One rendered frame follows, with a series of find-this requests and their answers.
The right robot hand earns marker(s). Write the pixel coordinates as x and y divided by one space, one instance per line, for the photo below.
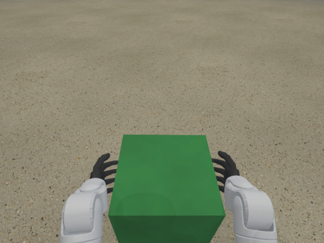
229 168

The carton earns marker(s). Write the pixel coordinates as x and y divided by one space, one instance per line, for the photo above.
165 191

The right robot forearm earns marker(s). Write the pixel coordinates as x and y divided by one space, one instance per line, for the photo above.
253 213

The left robot hand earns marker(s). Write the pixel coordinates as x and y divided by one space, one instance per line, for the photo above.
100 166

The left robot forearm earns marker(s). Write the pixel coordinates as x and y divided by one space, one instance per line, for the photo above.
82 214

